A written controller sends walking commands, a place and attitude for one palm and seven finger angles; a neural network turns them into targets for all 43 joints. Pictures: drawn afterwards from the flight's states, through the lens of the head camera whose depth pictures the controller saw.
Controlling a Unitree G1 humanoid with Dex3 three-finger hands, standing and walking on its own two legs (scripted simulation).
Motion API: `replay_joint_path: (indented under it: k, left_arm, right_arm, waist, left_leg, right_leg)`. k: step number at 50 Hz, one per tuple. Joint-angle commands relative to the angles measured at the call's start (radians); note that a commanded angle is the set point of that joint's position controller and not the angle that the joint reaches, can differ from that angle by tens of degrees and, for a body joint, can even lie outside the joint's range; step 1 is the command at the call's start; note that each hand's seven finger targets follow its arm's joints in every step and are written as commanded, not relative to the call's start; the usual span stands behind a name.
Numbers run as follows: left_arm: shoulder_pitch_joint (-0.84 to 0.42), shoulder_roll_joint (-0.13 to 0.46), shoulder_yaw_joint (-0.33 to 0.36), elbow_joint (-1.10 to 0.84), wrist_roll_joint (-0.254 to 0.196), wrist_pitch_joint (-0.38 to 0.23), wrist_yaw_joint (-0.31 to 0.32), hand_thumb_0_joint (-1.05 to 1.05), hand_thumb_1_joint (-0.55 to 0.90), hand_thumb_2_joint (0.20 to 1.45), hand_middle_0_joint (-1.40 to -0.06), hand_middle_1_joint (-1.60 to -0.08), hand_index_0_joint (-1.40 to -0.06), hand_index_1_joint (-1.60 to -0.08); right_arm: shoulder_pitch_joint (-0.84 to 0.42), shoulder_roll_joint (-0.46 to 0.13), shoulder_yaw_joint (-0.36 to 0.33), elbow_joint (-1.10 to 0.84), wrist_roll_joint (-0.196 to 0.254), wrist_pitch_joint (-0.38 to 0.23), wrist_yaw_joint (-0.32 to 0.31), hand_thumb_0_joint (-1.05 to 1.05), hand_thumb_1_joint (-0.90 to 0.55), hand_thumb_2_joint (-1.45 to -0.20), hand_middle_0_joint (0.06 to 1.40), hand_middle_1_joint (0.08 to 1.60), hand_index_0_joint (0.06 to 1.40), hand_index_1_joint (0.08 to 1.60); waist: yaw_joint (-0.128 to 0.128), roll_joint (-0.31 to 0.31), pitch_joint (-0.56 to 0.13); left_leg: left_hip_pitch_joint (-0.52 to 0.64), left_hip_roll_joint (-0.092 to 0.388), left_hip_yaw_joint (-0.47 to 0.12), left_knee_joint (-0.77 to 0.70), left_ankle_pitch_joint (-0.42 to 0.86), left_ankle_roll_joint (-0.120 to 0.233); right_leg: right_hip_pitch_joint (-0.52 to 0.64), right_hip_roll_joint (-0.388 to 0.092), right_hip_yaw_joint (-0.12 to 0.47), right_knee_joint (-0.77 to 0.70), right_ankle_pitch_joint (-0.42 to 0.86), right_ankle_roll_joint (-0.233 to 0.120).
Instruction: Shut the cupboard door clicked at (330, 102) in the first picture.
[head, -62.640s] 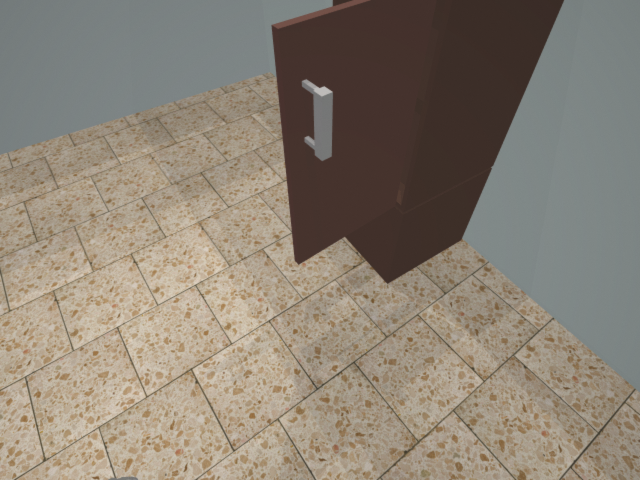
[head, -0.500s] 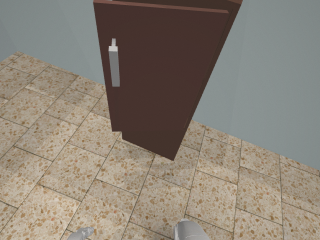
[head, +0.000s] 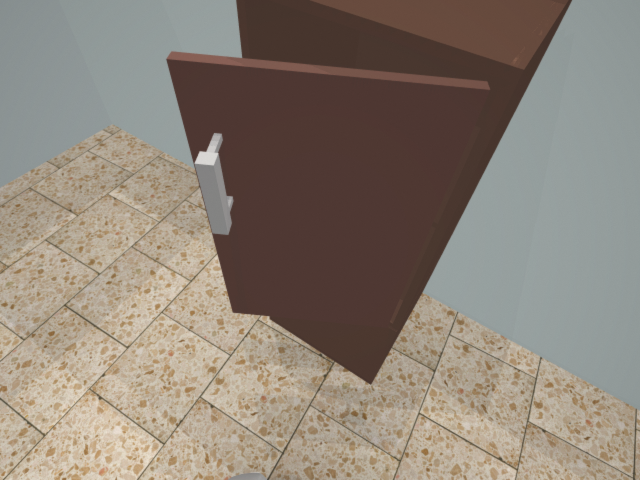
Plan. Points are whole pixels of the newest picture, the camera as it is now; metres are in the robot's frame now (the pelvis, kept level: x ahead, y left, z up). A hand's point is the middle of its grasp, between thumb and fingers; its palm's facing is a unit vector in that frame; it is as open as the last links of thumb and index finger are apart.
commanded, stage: come to a stop and stand still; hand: left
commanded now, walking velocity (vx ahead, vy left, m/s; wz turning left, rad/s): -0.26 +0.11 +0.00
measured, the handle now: (219, 185) +0.46 +0.17 +0.10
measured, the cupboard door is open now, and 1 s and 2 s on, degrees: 28 28 28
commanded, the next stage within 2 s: look again from close up in 1.34 s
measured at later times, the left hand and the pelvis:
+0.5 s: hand out of the picture +0.04 +0.18 -0.18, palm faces +0.02 -0.98 -0.21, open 7.4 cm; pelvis +0.02 +0.00 +0.00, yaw -2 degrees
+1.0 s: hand out of the picture -0.01 +0.20 -0.17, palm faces -0.02 -0.98 -0.19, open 7.3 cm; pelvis -0.03 +0.03 +0.01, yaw -3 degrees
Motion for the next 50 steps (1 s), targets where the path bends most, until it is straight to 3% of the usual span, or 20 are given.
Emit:
replay_joint_path:
  k: [1, 2, 3, 5, 9, 12, 15, 20, 23, 26, 27, 28, 29, 30, 32, 36, 39, 41, 43, 50]
  left_arm:
    - [0.076, 0.01, -0.018, -0.024, -0.012, 0.0, -0.007, 0.0, 0.9, 0.9, -0.2, -0.3, -0.2, -0.3]
    - [0.114, -0.02, -0.029, -0.024, -0.018, 0.005, -0.005, 0.0, 0.9, 0.9, -0.2, -0.3, -0.2, -0.3]
    - [0.131, -0.025, -0.036, -0.011, -0.015, 0.013, 0.0, 0.0, 0.9, 0.9, -0.2, -0.3, -0.2, -0.3]
    - [0.14, 0.006, -0.035, 0.007, -0.008, 0.026, 0.008, 0.0, 0.9, 0.9, -0.2, -0.3, -0.2, -0.3]
    - [0.186, 0.067, -0.017, -0.004, 0.0, 0.03, 0.019, 0.0, 0.9, 0.9, -0.2, -0.3, -0.2, -0.3]
    - [0.187, 0.092, 0.001, -0.041, 0.002, 0.033, 0.021, 0.0, 0.9, 0.9, -0.2, -0.3, -0.2, -0.3]
    - [0.172, 0.089, 0.009, -0.075, 0.005, 0.039, 0.018, 0.0, 0.9, 0.9, -0.2, -0.3, -0.2, -0.3]
    - [0.211, 0.091, 0.019, -0.083, 0.016, 0.043, 0.024, 0.0, 0.9, 0.9, -0.2, -0.3, -0.2, -0.3]
    - [0.168, 0.091, 0.02, -0.088, 0.021, 0.04, 0.031, 0.0, 0.9, 0.9, -0.2, -0.3, -0.2, -0.3]
    - [0.077, 0.107, 0.019, -0.104, 0.011, 0.04, 0.026, 0.0, 0.9, 0.9, -0.2, -0.3, -0.2, -0.3]
    - [0.059, 0.103, 0.018, -0.105, 0.001, 0.042, 0.023, 0.0, 0.9, 0.9, -0.2, -0.3, -0.2, -0.3]
    - [0.08, 0.075, 0.014, -0.107, -0.006, 0.045, 0.018, 0.0, 0.9, 0.9, -0.2, -0.3, -0.2, -0.3]
    - [0.113, 0.028, 0.004, -0.107, -0.016, 0.05, 0.02, 0.0, 0.9, 0.9, -0.2, -0.3, -0.2, -0.3]
    - [0.104, 0.017, -0.003, -0.099, -0.014, 0.055, 0.024, 0.0, 0.9, 0.9, -0.2, -0.3, -0.2, -0.3]
    - [0.076, 0.023, -0.003, -0.08, -0.007, 0.071, 0.02, 0.0, 0.9, 0.9, -0.2, -0.3, -0.2, -0.3]
    - [0.089, -0.004, -0.017, -0.048, -0.005, 0.061, 0.009, 0.0, 0.9, 0.9, -0.2, -0.3, -0.2, -0.3]
    - [0.115, 0.01, -0.021, -0.02, -0.006, 0.044, 0.01, 0.0, 0.9, 0.9, -0.2, -0.3, -0.2, -0.3]
    - [0.107, 0.04, -0.02, -0.014, -0.009, 0.034, 0.015, 0.0, 0.9, 0.9, -0.2, -0.3, -0.2, -0.3]
    - [0.097, 0.05, -0.022, -0.012, -0.01, 0.036, 0.016, 0.0, 0.9, 0.9, -0.2, -0.3, -0.2, -0.3]
    - [0.12, 0.03, -0.032, 0.023, -0.005, 0.04, 0.01, 0.0, 0.9, 0.9, -0.2, -0.3, -0.2, -0.3]
  right_arm:
    - [0.209, -0.055, 0.008, 0.039, -0.001, -0.015, -0.002, 0.0, -0.9, -0.9, 0.2, 0.3, 0.2, 0.3]
    - [0.173, -0.119, 0.004, 0.028, 0.0, -0.016, -0.01, 0.0, -0.9, -0.9, 0.2, 0.3, 0.2, 0.3]
    - [0.109, -0.134, 0.006, 0.021, 0.006, -0.007, -0.011, 0.0, -0.9, -0.9, 0.2, 0.3, 0.2, 0.3]
    - [0.024, -0.098, 0.023, 0.018, 0.012, -0.003, -0.026, 0.0, -0.9, -0.9, 0.2, 0.3, 0.2, 0.3]
    - [0.028, -0.118, -0.004, 0.001, 0.022, 0.023, -0.036, 0.0, -0.9, -0.9, 0.2, 0.3, 0.2, 0.3]
    - [0.027, -0.129, -0.025, -0.024, 0.017, 0.044, -0.034, 0.0, -0.9, -0.9, 0.2, 0.3, 0.2, 0.3]
    - [0.012, -0.105, -0.032, -0.042, 0.014, 0.05, -0.025, 0.0, -0.9, -0.9, 0.2, 0.3, 0.2, 0.3]
    - [-0.064, -0.019, -0.018, -0.064, 0.017, 0.062, -0.011, 0.0, -0.9, -0.9, 0.2, 0.3, 0.2, 0.3]
    - [-0.063, -0.008, -0.006, -0.062, 0.022, 0.06, -0.01, 0.0, -0.9, -0.9, 0.2, 0.3, 0.2, 0.3]
    - [0.05, -0.014, -0.003, -0.012, 0.024, 0.051, -0.007, 0.0, -0.9, -0.9, 0.2, 0.3, 0.2, 0.3]
    - [0.102, -0.016, 0.0, 0.012, 0.02, 0.043, -0.005, 0.0, -0.9, -0.9, 0.2, 0.3, 0.2, 0.3]
    - [0.12, -0.055, -0.003, 0.023, 0.013, 0.029, -0.005, 0.0, -0.9, -0.9, 0.2, 0.3, 0.2, 0.3]
    - [0.111, -0.113, -0.005, 0.012, 0.006, 0.019, -0.01, 0.0, -0.9, -0.9, 0.2, 0.3, 0.2, 0.3]
    - [0.075, -0.122, -0.004, 0.007, 0.004, 0.023, -0.01, 0.0, -0.9, -0.9, 0.2, 0.3, 0.2, 0.3]
    - [0.033, -0.094, 0.01, 0.004, 0.003, 0.015, -0.019, 0.0, -0.9, -0.9, 0.2, 0.3, 0.2, 0.3]
    - [0.061, -0.097, 0.012, 0.024, 0.006, 0.011, -0.023, 0.0, -0.9, -0.9, 0.2, 0.3, 0.2, 0.3]
    - [0.103, -0.093, 0.011, 0.052, 0.018, 0.006, -0.021, 0.0, -0.9, -0.9, 0.2, 0.3, 0.2, 0.3]
    - [0.133, -0.062, 0.015, 0.063, 0.024, 0.003, -0.015, 0.0, -0.9, -0.9, 0.2, 0.3, 0.2, 0.3]
    - [0.144, -0.051, 0.019, 0.074, 0.021, 0.003, -0.008, 0.0, -0.9, -0.9, 0.2, 0.3, 0.2, 0.3]
    - [0.149, -0.058, 0.022, 0.099, 0.017, 0.022, -0.004, 0.0, -0.9, -0.9, 0.2, 0.3, 0.2, 0.3]
  waist:
    - [-0.039, 0.053, -0.103]
    - [-0.016, 0.181, -0.125]
    - [0.005, 0.207, -0.101]
    - [0.02, 0.201, -0.019]
    - [-0.008, 0.029, -0.04]
    - [-0.013, -0.06, -0.123]
    - [-0.003, -0.104, -0.144]
    - [0.068, -0.174, -0.067]
    - [0.047, -0.169, -0.043]
    - [-0.008, -0.159, -0.047]
    - [-0.023, -0.115, -0.057]
    - [-0.009, 0.03, -0.077]
    - [0.013, 0.226, -0.07]
    - [0.021, 0.247, -0.042]
    - [0.027, 0.228, 0.028]
    - [0.033, 0.083, -0.039]
    - [0.029, 0.017, -0.104]
    - [0.006, -0.037, -0.093]
    - [0.0, 0.04, -0.058]
    - [-0.004, -0.025, 0.098]
  left_leg:
    - [0.37, 0.074, -0.092, -0.314, 0.433, 0.027]
    - [0.373, 0.216, -0.218, -0.316, 0.682, 0.101]
    - [0.297, 0.271, -0.213, -0.328, 0.768, 0.149]
    - [0.287, 0.196, -0.149, -0.328, 0.912, 0.135]
    - [0.399, 0.103, -0.053, -0.199, 0.956, 0.073]
    - [0.388, 0.078, -0.018, -0.14, 0.799, 0.063]
    - [0.323, 0.033, -0.004, -0.107, 0.596, 0.052]
    - [-0.01, -0.086, -0.043, 0.146, -0.168, 0.012]
    - [-0.058, -0.064, -0.085, 0.156, -0.191, 0.007]
    - [0.143, -0.052, -0.067, -0.141, 0.011, 0.0]
    - [0.244, -0.052, -0.06, -0.28, 0.192, 0.004]
    - [0.313, 0.024, -0.151, -0.326, 0.4, 0.037]
    - [0.25, 0.178, -0.331, -0.387, 0.566, 0.125]
    - [0.122, 0.226, -0.35, -0.446, 0.497, 0.19]
    - [0.043, 0.194, -0.357, -0.526, 0.291, 0.204]
    - [0.192, 0.153, -0.295, -0.472, 0.368, 0.192]
    - [0.263, 0.087, -0.223, -0.385, 0.418, 0.128]
    - [0.236, 0.03, -0.167, -0.361, 0.339, 0.071]
    - [0.238, 0.015, -0.165, -0.403, 0.286, 0.056]
    - [0.164, 0.006, -0.168, -0.474, -0.003, 0.047]
  right_leg:
    - [-0.093, -0.146, 0.138, 0.036, 0.305, -0.007]
    - [-0.103, -0.107, 0.1, 0.057, 0.136, 0.048]
    - [-0.037, -0.105, 0.104, 0.063, -0.043, 0.063]
    - [-0.021, -0.117, 0.123, 0.026, 0.011, 0.07]
    - [-0.053, -0.151, 0.155, -0.002, 0.587, 0.058]
    - [-0.024, -0.185, 0.169, 0.047, 0.81, 0.043]
    - [-0.004, -0.215, 0.194, 0.047, 0.831, 0.01]
    - [0.153, -0.351, 0.298, -0.049, 0.935, -0.161]
    - [0.175, -0.341, 0.291, -0.041, 0.875, -0.178]
    - [0.041, -0.289, 0.238, 0.008, 0.632, -0.116]
    - [-0.003, -0.244, 0.213, 0.051, 0.51, -0.066]
    - [-0.049, -0.17, 0.173, 0.115, 0.316, -0.006]
    - [-0.067, -0.09, 0.128, 0.166, 0.001, 0.049]
    - [-0.012, -0.07, 0.143, 0.238, -0.217, 0.052]
    - [-0.023, -0.077, 0.18, 0.335, -0.244, 0.048]
    - [-0.027, -0.082, 0.159, 0.178, -0.15, 0.054]
    - [0.064, -0.084, 0.153, -0.085, 0.06, 0.058]
    - [0.087, -0.147, 0.237, -0.131, 0.173, 0.029]
    - [0.052, -0.163, 0.221, -0.124, 0.144, 0.025]
    - [-0.054, -0.128, 0.22, -0.186, -0.069, 0.042]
